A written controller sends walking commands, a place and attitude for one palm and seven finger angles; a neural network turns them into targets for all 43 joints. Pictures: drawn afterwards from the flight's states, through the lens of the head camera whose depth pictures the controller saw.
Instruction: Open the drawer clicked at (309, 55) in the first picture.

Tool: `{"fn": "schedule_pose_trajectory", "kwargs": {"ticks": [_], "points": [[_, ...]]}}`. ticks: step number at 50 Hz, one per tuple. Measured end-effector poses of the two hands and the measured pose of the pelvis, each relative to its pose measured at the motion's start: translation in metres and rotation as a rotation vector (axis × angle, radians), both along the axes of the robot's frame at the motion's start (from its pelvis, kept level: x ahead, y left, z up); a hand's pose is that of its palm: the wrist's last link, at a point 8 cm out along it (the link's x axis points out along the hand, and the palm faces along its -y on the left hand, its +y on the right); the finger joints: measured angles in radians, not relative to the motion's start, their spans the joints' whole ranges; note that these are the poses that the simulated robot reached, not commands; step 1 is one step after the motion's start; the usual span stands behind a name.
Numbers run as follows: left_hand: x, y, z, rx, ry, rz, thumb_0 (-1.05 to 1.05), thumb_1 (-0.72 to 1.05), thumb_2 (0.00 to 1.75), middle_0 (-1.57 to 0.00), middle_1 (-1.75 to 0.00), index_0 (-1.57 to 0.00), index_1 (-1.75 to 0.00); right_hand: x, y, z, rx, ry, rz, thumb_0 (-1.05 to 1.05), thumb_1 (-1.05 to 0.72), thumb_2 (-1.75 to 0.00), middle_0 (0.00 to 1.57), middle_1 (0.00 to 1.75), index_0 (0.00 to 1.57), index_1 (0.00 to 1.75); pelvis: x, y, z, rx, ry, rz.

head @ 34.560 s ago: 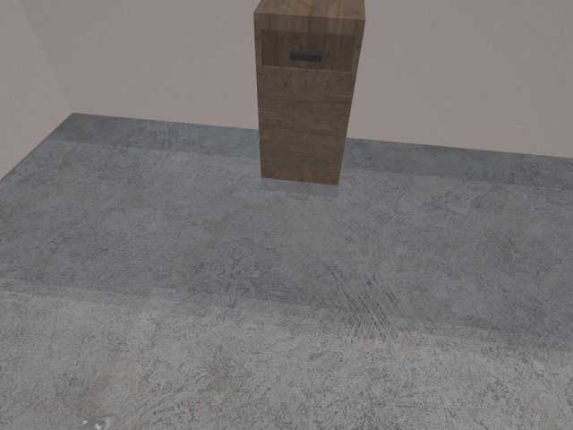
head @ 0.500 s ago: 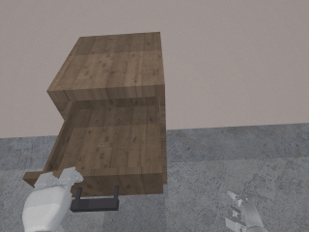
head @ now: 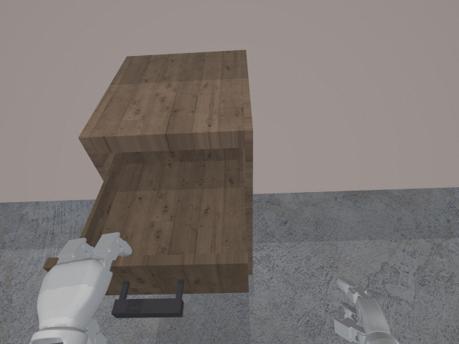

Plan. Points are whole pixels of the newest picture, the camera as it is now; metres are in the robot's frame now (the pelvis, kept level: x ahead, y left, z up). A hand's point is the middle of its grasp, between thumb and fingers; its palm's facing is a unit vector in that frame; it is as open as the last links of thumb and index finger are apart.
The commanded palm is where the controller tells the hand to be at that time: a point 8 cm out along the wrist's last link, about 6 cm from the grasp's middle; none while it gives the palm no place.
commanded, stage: lift the hand off the handle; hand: left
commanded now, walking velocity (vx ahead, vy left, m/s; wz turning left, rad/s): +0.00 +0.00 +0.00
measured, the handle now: (150, 296) +0.21 +0.19 -0.06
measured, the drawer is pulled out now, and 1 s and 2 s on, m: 0.30 0.30 0.30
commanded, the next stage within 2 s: draw the hand back to the body in 0.44 s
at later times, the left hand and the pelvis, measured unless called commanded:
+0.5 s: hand (91, 288) +0.17 +0.23 +0.08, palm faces +0.05 -0.15 -0.99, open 13.8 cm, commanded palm +0.14 +0.22 +0.14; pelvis +0.01 +0.00 +0.01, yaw +0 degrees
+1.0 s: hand (72, 287) +0.16 +0.25 +0.10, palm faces +0.05 -0.13 -0.99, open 13.8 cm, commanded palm +0.13 +0.24 +0.16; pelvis +0.00 +0.00 +0.01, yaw +0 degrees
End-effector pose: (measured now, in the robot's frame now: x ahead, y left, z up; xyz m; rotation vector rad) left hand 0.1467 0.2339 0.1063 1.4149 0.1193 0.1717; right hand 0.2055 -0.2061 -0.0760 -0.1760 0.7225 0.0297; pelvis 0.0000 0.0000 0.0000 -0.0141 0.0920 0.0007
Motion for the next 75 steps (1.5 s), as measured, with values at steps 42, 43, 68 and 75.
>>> {"fn": "schedule_pose_trajectory", "kwargs": {"ticks": [42,43,68,75], "points": [[-0.009,0.011,0.046,0.04,-0.039,0.02,0.0,-0.49,0.3,-0.32,-1.2,-0.32,-1.2,0.009,0.005,0.014,0.022,-0.022,0.02,0.02,-0.9,-0.9,0.2,0.3,0.2,0.3,0.002,-0.002,0.009,-0.002,-0.044,0.002],[-0.008,0.013,0.047,0.036,-0.035,0.028,0.0,-0.49,0.3,-0.32,-1.2,-0.31,-1.2,0.009,0.005,0.014,0.024,-0.021,0.016,0.02,-0.9,-0.9,0.2,0.3,0.2,0.3,0.001,-0.002,0.01,-0.002,-0.046,0.002],[-0.004,0.019,0.056,-0.958,-0.344,0.067,0.0,-0.36,0.36,-0.31,-1.12,-0.3,-1.12,-0.008,0.016,0.035,-0.021,-0.147,-0.028,0.02,-0.9,-0.9,0.2,0.3,0.2,0.3,0.009,-0.002,0.019,0.009,-0.131,0.033],[0.007,0.024,0.084,-0.937,-0.423,0.001,0.0,-0.15,0.45,-0.29,-0.99,-0.28,-0.99,-0.008,0.005,0.033,-0.032,-0.132,-0.038,0.02,-0.9,-0.9,0.2,0.3,0.21,0.3,0.014,-0.004,0.024,0.007,-0.136,0.033]]}}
